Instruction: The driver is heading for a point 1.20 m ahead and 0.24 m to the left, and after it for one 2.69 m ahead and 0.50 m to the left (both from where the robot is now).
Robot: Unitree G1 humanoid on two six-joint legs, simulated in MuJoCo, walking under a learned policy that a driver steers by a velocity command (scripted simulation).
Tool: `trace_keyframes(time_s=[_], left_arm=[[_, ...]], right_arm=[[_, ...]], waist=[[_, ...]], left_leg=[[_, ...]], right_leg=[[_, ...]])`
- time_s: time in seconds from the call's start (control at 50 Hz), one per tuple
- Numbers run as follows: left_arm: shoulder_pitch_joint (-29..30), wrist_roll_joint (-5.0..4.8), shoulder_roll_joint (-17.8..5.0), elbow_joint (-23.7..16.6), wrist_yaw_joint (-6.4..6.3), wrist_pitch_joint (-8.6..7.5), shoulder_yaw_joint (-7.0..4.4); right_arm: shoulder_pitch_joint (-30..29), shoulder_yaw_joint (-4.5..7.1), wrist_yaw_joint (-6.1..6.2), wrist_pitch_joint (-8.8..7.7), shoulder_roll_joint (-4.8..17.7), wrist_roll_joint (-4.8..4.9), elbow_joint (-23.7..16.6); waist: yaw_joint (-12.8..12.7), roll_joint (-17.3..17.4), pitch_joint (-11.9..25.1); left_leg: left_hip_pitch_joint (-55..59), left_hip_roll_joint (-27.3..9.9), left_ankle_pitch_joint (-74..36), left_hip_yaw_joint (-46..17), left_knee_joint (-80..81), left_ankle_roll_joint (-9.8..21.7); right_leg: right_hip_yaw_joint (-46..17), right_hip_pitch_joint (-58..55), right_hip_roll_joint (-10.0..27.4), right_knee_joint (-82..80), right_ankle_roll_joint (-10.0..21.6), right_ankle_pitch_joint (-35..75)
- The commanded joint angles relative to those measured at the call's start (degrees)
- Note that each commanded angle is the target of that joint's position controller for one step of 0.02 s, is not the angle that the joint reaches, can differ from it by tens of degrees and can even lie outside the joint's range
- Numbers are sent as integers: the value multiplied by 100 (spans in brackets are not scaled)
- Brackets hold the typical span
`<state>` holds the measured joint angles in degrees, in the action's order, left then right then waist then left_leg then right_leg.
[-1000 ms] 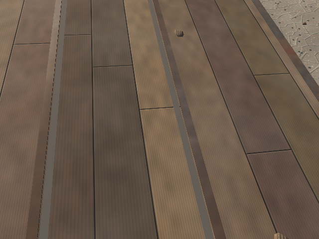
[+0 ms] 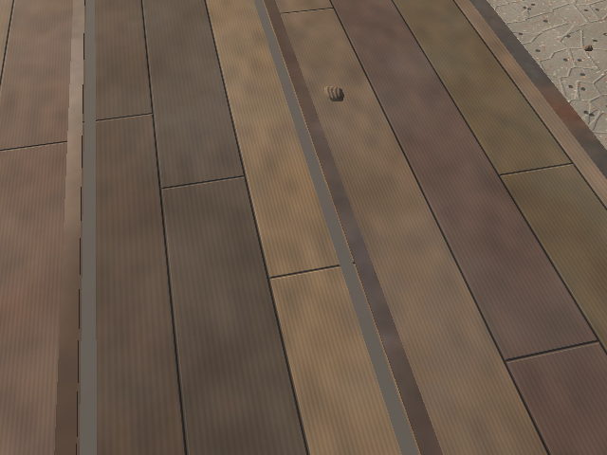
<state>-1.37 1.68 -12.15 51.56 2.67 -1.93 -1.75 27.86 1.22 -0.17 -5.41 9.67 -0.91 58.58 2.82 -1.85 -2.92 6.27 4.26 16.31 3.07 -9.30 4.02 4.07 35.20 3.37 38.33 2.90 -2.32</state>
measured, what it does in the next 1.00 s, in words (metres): walks ahead, turning left: right foot, then left foot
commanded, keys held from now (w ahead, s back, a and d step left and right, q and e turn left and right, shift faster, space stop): w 0.34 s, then w+q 0.36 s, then q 0.30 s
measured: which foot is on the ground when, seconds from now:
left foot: down 0.00-0.12, up 0.14-0.66, down 0.68-1.00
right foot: up 0.00-0.10, down 0.12-0.70, up 0.72-1.00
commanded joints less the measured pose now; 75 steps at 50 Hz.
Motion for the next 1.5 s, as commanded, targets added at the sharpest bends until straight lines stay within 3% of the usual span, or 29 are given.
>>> trace_keyframes(time_s=[0.02,0.06,0.1,0.12,0.14,0.16,0.18,0.24,0.36,0.56,0.62,0.66,0.68,0.7,0.72,0.74,0.78,0.82,0.86,1.0,1.1,1.18,1.22,1.24,1.26,1.28,1.32,1.38,1.5], left_arm=[[572,-21,-328,-513,-38,-87,-46],[106,-17,-456,-412,-105,-129,-117],[-1411,14,-684,64,-205,-213,-259],[-2325,156,-1078,239,-271,-251,-380],[-2602,242,-1589,260,-270,-234,-506],[-2191,-14,-1307,229,-218,-162,-469],[-1526,-81,-1010,118,-215,-173,-379],[-1228,-64,-394,241,-231,-317,-195],[-1958,-99,-594,547,-253,-463,-195],[-2723,-28,-538,796,-396,-446,-99],[-2549,-9,-751,773,-480,-396,-137],[-2417,0,-915,695,-487,-299,-188],[-2264,-38,-927,543,-469,-293,-186],[-2511,-175,-404,187,-353,-334,-94],[-2104,-138,-727,14,-323,-386,-185],[-1629,-127,-709,-160,-313,-430,-181],[-1626,-94,-629,-145,-357,-417,-177],[-1778,58,-532,-192,-365,-167,-176],[-1749,59,-450,-304,-354,0,-162],[-600,-6,-635,-887,-354,150,-136],[-86,-69,-773,-1150,-388,139,-89],[-476,-117,-884,-1093,-432,55,-76],[-1088,-60,-908,-947,-477,-29,-93],[-1422,-9,-1197,-955,-529,-96,-148],[-1263,-84,-1611,-1102,-533,-20,-202],[-1460,-210,-1313,-1029,-481,63,-149],[-918,-153,-794,-1109,-451,95,0],[-704,-29,-804,-1056,-458,103,34],[-1041,-33,-1027,-760,-404,142,-13]], right_arm=[[157,168,59,-62,895,-5,-105],[12,187,89,-45,988,-31,-87],[-87,206,87,28,1069,-41,-74],[-35,147,66,38,892,3,-207],[720,26,-7,56,188,219,-294],[274,188,30,69,840,80,-260],[-303,229,19,43,911,58,-468],[-511,202,-50,127,652,-99,-476],[-1362,194,-181,348,549,-131,-739],[-2971,68,-222,278,440,-61,-1323],[-2550,144,-187,258,568,-95,-1269],[-1343,286,-155,213,801,-127,-908],[-478,428,-113,192,1126,-214,-677],[-159,626,-43,218,1800,-253,-729],[-302,629,-72,297,1797,-41,-749],[-764,596,-45,315,1676,48,-776],[-1278,460,-25,273,1145,66,-872],[-1399,381,-6,227,971,110,-896],[-1256,426,-9,187,1197,81,-886],[-664,456,103,409,1342,78,-997],[-448,501,185,540,1437,-3,-1112],[-739,508,194,598,1464,-53,-1278],[-1103,482,173,559,1452,59,-1376],[-1044,406,154,497,1244,131,-1525],[-312,379,190,527,964,167,-1524],[-106,436,234,633,1308,-31,-1340],[-654,441,193,749,1317,-74,-1253],[-766,358,70,884,1151,18,-1202],[-1240,180,113,972,991,36,-1081]], waist=[[-136,589,-460],[-380,646,-159],[-993,559,678],[-1265,177,1301],[-849,-1149,2037],[-865,-300,1772],[-629,-172,823],[-177,4,177],[-163,-14,-141],[-596,-123,-386],[-297,-314,-56],[208,-358,621],[626,-145,1067],[418,1118,1720],[379,865,1954],[182,464,1051],[-237,-97,283],[-488,82,300],[-547,236,449],[-121,626,638],[76,667,476],[-85,732,425],[-489,637,491],[-548,-38,958],[-190,-1291,1391],[-170,-797,1572],[-92,-54,710],[-42,-682,558],[-284,-808,540]], left_leg=[[-423,-1667,-3418,-568,88,650],[-106,-1681,-4969,-433,-632,523],[-330,-1432,-5419,-196,-2540,350],[-1434,-1195,-3687,-54,-4159,275],[-3566,-107,835,87,-6438,11],[-4086,-177,1076,-678,-6922,129],[-4303,-509,490,-674,-6760,177],[-3545,-931,-42,-632,-5904,108],[-4220,-1115,-743,-305,-4975,-197],[-4292,-667,-1494,240,-2705,103],[-3575,-230,-722,557,-2490,435],[-2249,122,-536,600,-2079,727],[-881,-296,-499,-105,-1839,1019],[990,-2067,-609,-2873,-1734,1891],[1192,-2545,-1494,-4602,-937,2251],[462,-2381,-2312,-3472,-928,2043],[-953,-1860,-4276,-2177,-873,1535],[-1601,-1416,-4884,-1542,-836,1245],[-1671,-1198,-5621,-1321,-930,1169],[-1089,-977,-5361,-1615,-1255,599],[-535,-1175,-5220,-2236,-1591,686],[-693,-1132,-5114,-2473,-2002,597],[-1256,-758,-4690,-2397,-2564,239],[-1748,-410,-3293,-2089,-3473,-19],[-2745,739,1747,-1215,-4917,-233],[-2854,591,2458,-1136,-5681,-264],[-2937,307,1661,-1264,-5814,-375],[-2532,232,1073,-1041,-5154,-574],[-1946,-19,1094,-585,-3036,-525]], right_leg=[[143,-328,-178,-465,188,54],[215,-965,-429,-628,385,-382],[280,-2704,-674,-1097,617,-448],[-857,-4103,372,-1197,878,-1176],[-3916,-5635,2128,-1753,1746,-1828],[-4474,-5139,1908,-2366,1651,-2361],[-3391,-4250,1711,-2479,1441,-2248],[-1874,-2717,1020,-2876,991,-606],[-1010,-2748,769,-3274,956,275],[204,-4012,888,-2938,547,2114],[481,-4423,1010,-1881,461,4464],[651,-4238,990,-83,389,4810],[718,-3187,873,1359,265,3535],[784,-843,-37,3705,-38,-582],[-323,177,-671,4632,-88,-2718],[-641,596,-223,4507,-70,-2170],[-583,20,77,3662,-184,-1771],[-563,-548,120,3068,-356,-1769],[-443,-568,6,2715,-487,-1576],[-466,35,-98,1552,-591,-684],[-664,215,-261,893,-491,-937],[-690,-729,-423,-88,-247,-1258],[-629,-2144,-459,-1441,-51,-288],[-1507,-3222,514,-1625,239,1511],[-3168,-4023,2097,-1450,1229,4646],[-3632,-3564,2303,-1507,1655,4470],[-2454,-2746,1470,-1774,1232,2729],[-1543,-2343,711,-2083,785,1604],[-1679,-2394,695,-2323,804,-332]])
